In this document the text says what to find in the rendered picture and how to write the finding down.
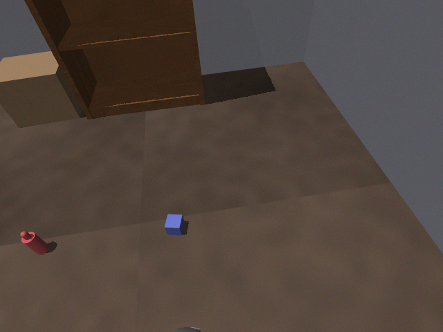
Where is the bookshelf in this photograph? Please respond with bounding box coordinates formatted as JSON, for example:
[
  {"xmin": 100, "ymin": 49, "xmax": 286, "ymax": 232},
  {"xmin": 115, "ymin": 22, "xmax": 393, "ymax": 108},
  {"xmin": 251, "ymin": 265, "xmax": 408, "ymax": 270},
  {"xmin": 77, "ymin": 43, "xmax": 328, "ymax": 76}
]
[{"xmin": 24, "ymin": 0, "xmax": 205, "ymax": 120}]

